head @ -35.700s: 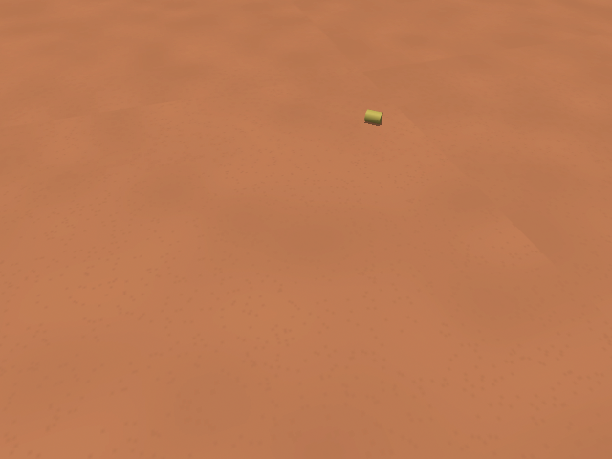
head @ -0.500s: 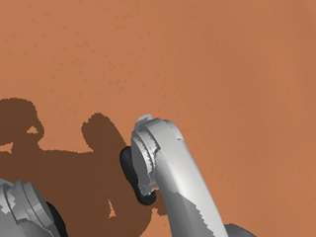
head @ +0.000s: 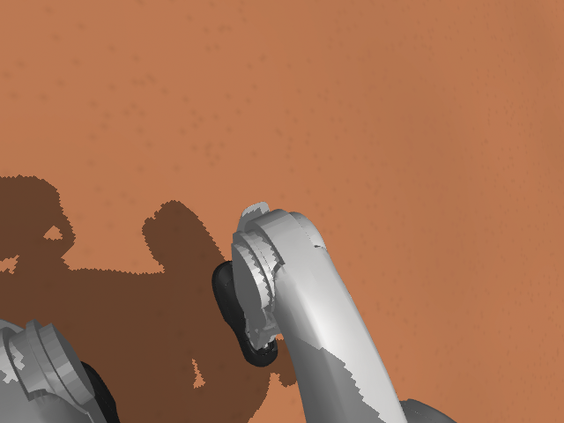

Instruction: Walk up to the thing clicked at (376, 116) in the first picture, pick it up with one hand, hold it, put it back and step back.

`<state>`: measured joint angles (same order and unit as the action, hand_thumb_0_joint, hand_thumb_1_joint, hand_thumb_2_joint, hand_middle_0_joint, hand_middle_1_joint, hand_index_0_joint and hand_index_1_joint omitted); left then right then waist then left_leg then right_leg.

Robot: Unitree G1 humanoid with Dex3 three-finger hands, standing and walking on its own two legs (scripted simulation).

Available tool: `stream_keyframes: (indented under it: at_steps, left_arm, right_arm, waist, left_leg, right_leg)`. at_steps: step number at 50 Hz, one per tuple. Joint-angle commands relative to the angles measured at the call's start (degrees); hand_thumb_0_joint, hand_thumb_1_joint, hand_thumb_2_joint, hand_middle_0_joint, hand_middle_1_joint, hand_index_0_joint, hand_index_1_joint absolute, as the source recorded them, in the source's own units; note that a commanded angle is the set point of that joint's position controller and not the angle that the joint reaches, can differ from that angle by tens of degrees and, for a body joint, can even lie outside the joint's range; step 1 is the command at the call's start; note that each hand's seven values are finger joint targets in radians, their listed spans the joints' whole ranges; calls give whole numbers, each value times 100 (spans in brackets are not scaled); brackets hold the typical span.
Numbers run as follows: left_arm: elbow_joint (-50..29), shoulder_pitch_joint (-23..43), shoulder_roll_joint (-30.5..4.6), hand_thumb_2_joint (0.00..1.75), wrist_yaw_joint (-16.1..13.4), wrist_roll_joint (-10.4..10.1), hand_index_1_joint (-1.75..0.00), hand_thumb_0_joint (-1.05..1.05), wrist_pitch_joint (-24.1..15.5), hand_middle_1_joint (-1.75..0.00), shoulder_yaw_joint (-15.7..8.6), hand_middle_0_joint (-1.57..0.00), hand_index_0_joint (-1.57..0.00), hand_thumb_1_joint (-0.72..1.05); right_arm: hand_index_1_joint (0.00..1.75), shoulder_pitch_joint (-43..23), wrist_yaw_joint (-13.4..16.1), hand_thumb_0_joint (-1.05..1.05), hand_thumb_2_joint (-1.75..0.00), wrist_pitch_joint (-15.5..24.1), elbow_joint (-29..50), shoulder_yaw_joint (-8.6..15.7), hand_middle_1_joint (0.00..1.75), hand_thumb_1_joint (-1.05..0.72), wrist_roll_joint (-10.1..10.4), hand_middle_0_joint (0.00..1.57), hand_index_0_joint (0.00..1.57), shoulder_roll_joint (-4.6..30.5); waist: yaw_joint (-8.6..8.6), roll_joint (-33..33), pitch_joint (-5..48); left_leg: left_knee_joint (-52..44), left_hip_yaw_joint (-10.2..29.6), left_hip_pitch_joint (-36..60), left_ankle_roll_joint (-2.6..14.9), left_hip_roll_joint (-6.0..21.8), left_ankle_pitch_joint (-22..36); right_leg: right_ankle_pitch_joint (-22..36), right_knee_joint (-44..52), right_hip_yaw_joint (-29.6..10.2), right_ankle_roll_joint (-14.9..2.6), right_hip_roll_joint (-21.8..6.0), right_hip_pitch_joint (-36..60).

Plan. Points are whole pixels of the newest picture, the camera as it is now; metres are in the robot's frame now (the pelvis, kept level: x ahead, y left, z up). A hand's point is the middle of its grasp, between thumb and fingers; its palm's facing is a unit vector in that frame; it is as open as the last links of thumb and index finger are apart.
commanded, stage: open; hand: left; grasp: from above
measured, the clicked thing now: out of the picture +0.47 +0.30 -0.28
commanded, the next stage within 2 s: withdraw in 0.10 s
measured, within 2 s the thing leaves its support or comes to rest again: neither
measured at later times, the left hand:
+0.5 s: hand out of the picture +0.48 +0.30 -0.22, palm faces +0.03 -0.48 -0.88, open 14.0 cm
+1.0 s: hand out of the picture +0.48 +0.25 -0.09, palm faces -0.39 -0.27 -0.88, open 13.9 cm
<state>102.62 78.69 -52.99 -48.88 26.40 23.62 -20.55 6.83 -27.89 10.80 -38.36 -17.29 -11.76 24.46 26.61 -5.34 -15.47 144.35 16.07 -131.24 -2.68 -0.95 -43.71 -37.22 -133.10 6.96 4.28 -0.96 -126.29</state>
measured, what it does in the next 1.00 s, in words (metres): stands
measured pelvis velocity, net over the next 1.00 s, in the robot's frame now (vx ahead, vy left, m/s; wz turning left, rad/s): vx -0.01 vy -0.01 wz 0.09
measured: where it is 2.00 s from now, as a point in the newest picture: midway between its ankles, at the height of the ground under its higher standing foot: (186, 382)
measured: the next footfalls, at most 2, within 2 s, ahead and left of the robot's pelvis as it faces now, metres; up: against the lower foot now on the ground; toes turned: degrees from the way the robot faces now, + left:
none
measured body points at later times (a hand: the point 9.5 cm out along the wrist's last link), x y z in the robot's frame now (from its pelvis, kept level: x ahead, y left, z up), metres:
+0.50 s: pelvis +0.00 +0.00 +0.00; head +0.30 +0.09 +0.32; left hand +0.48 +0.32 -0.17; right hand -0.01 -0.26 -0.06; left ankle +0.05 +0.13 -0.28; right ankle +0.12 -0.14 -0.28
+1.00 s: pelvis -0.01 -0.01 +0.03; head +0.21 +0.04 +0.42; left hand +0.50 +0.26 -0.04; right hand +0.00 -0.27 -0.07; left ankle +0.05 +0.13 -0.28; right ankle +0.12 -0.14 -0.28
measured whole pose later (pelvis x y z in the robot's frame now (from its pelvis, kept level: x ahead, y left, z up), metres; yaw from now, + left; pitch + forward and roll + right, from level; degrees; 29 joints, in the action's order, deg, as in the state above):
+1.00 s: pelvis -0.01 -0.01 +0.03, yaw +5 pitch +32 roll -7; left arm 95.8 71.9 -36.3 -20.1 56.0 13.7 -3.3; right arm 11.3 -16.6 10.8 -46.6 -6.9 -7.0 18.9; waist 20.9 3.2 0.9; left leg 135.3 8.7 -127.8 -1.9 0.7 -39.6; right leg -34.4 -128.9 1.5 3.0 -1.1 -126.5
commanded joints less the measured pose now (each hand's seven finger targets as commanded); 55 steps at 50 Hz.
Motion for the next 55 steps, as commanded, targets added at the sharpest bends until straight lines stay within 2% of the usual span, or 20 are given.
stream_keyframes:
  at_steps: [1, 7, 10, 16, 19, 22, 23, 26, 29, 32, 35, 37, 41, 43, 46, 49, 50, 52, 53, 55]
  left_arm:
    - [-507, 1448, -832, 91, -214, 147, -95, 0, -3, -93, 205, -16, -14, -41]
    - [-531, 1508, -791, 92, -231, 177, -96, 0, -21, -95, 216, -13, -12, -42]
    - [-558, 1501, -721, 93, -246, -30, -97, 0, -9, -95, 175, -12, -11, -43]
    - [-822, 1513, -891, 100, -190, 134, -101, 0, -32, -101, 138, -8, -8, -54]
    - [-1339, 1580, -1133, 100, -62, 521, -101, 0, 8, -101, 74, -7, -7, -55]
    - [-1887, 1614, -917, 101, 187, 862, -102, 0, 118, -102, 207, -7, -6, -57]
    - [-2315, 1782, -886, 101, 271, 965, -102, 0, 139, -101, 229, -6, -6, -58]
    - [-2550, 1695, 83, 101, 712, 1060, -102, 0, 322, -102, 753, -6, -6, -59]
    - [-2469, 1275, 475, 101, 1149, 1292, -102, 0, 458, -102, 1047, -7, -6, -58]
    - [-2053, 993, 892, 99, 1557, 1725, -100, 0, 518, -100, 1437, -11, -10, -54]
    - [-1678, 1153, 1213, 94, 1896, 1958, -96, 0, 306, -97, 1713, -14, -14, -47]
    - [-1622, 1251, 1213, 97, 2166, 2029, -100, 0, 162, -101, 1855, -10, -11, -49]
    - [-1741, 1486, 1100, 99, 2534, 2469, -103, 0, -243, -105, 2012, -7, -9, -51]
    - [-1624, 1492, 940, 100, 2635, 2807, -103, 0, -487, -104, 1986, -8, -9, -52]
    - [-1323, 1370, 520, 98, 2688, 3111, -101, 0, -877, -101, 1887, -10, -11, -51]
    - [-1220, 1120, 222, 96, 2736, 3280, -98, 0, -1268, -98, 1802, -13, -13, -48]
    - [-1252, 862, 165, 95, 2757, 3344, -96, 0, -1367, -97, 1759, -13, -14, -46]
    - [-1108, 438, 51, 94, 2803, 3346, -95, 0, -1602, -96, 1718, -14, -14, -45]
    - [-1252, 300, -36, 88, 2817, 3408, -87, 0, -1740, -88, 1679, -22, -21, -37]
    - [-1580, 173, -32, 95, 2836, 3445, -71, 0, -2017, -72, 1597, -25, -23, -21]
  right_arm:
    - [30, 1483, -20, 0, -90, -52, -273, 457, 30, -89, -24, 20, 20, 1916]
    - [30, 1523, -12, 0, -90, -34, -317, 460, 30, -89, -23, 20, 20, 1907]
    - [30, 1459, -16, 0, -90, -30, -316, 497, 30, -89, -63, 20, 20, 1948]
    - [30, 1325, -26, 0, -90, -55, -356, 495, 30, -91, -31, 20, 20, 1872]
    - [30, 1437, -48, 0, -91, -32, -461, 564, 30, -91, 36, 20, 20, 1795]
    - [30, 1599, -73, 0, -91, -18, -579, 799, 30, -92, 113, 20, 20, 1724]
    - [30, 1661, -83, 0, -91, -12, -624, 880, 30, -92, 175, 20, 20, 1701]
    - [30, 1827, -65, 0, -91, -34, -761, 1073, 30, -92, 340, 20, 20, 1501]
    - [30, 1909, 38, 0, -91, -77, -937, 1299, 30, -92, 546, 20, 20, 1391]
    - [30, 1815, 134, 0, -90, -88, -1052, 1441, 30, -92, 625, 20, 20, 1250]
    - [30, 1910, 340, 0, -90, -25, -1218, 1497, 30, -91, 618, 20, 20, 1122]
    - [30, 1766, 503, 0, -90, 4, -1206, 1490, 30, -90, 601, 20, 20, 1039]
    - [30, 1678, 810, 0, -90, 36, -1158, 1542, 30, -90, 559, 20, 20, 975]
    - [30, 1740, 958, 0, -90, 32, -1094, 1542, 30, -90, 532, 20, 20, 996]
    - [30, 1742, 1127, 0, -90, 37, -990, 1449, 30, -90, 485, 20, 20, 883]
    - [30, 1664, 1286, 0, -90, 55, -752, 1379, 30, -90, 455, 20, 20, 812]
    - [30, 1683, 1317, 0, -90, 60, -693, 1379, 30, -90, 479, 20, 20, 834]
    - [30, 1650, 1398, 0, -90, 10, -612, 1370, 30, -90, 462, 20, 20, 779]
    - [30, 1693, 1433, 0, -89, -4, -551, 1379, 30, -89, 464, 20, 20, 806]
    - [30, 1725, 1489, 0, -89, -66, -485, 1425, 30, -89, 476, 20, 20, 822]
  waist:
    - [548, 2807, 4033]
    - [565, 2833, 4158]
    - [581, 2847, 4068]
    - [454, 2968, 4159]
    - [281, 3176, 4694]
    - [143, 3565, 5288]
    - [15, 3777, 5792]
    - [-87, 3791, 6070]
    - [-351, 3523, 6071]
    - [-332, 2916, 5445]
    - [-212, 2401, 4906]
    - [-231, 2113, 4705]
    - [-276, 2089, 4804]
    - [-250, 2054, 4758]
    - [-323, 1791, 4645]
    - [-436, 1649, 4778]
    - [-558, 1728, 4939]
    - [-618, 1459, 4860]
    - [-701, 1425, 5052]
    - [-818, 1690, 5311]
  left_leg:
    - [-1526, -645, 2593, 339, 197, 1428]
    - [-1497, -721, 2584, 323, 208, 1601]
    - [-1445, -688, 2758, 332, 172, 1591]
    - [-1501, -748, 2749, 329, 177, 1604]
    - [-1538, -907, 2754, 295, 201, 1893]
    - [-1631, -983, 3066, 185, 228, 2318]
    - [-1716, -955, 3311, 135, 267, 2455]
    - [-1815, -1048, 3295, 112, 249, 2447]
    - [-1915, -1111, 2993, 166, 199, 2187]
    - [-2080, -1036, 2497, 255, 129, 1609]
    - [-2355, -951, 2292, 306, 81, 921]
    - [-2429, -1026, 2218, 325, 38, 617]
    - [-2463, -1235, 2297, 314, -35, 638]
    - [-2479, -1244, 2307, 342, -44, 573]
    - [-2390, -1378, 2000, 371, -43, 529]
    - [-2258, -1523, 1784, 403, -56, 611]
    - [-2273, -1525, 1879, 395, -52, 784]
    - [-2179, -1579, 1625, 413, -41, 857]
    - [-2134, -1583, 1652, 432, -38, 955]
    - [-2098, -1584, 1767, 408, -8, 1182]
  right_leg:
    - [1732, 949, 865, -495, 195, 2603]
    - [1954, 1027, 825, -482, 217, 2742]
    - [1848, 922, 867, -460, 152, 2667]
    - [1889, 919, 838, -469, 120, 2678]
    - [2203, 1066, 743, -469, 204, 2927]
    - [2522, 1057, 678, -492, 263, 2936]
    - [2648, 1067, 681, -521, 276, 2951]
    - [2623, 1094, 642, -567, 339, 2829]
    - [2308, 1156, 553, -603, 377, 2576]
    - [1693, 1255, 504, -598, 390, 2020]
    - [993, 1470, 467, -584, 346, 1668]
    - [588, 1641, 379, -569, 357, 1665]
    - [412, 1755, 226, -585, 351, 1804]
    - [357, 1767, 188, -595, 329, 1760]
    - [163, 1812, 124, -587, 352, 2014]
    - [68, 1831, 40, -561, 352, 2331]
    - [245, 1735, 85, -566, 317, 2318]
    - [199, 1759, -1, -532, 329, 2631]
    - [346, 1738, 17, -512, 306, 2713]
    - [645, 1598, 88, -548, 268, 2675]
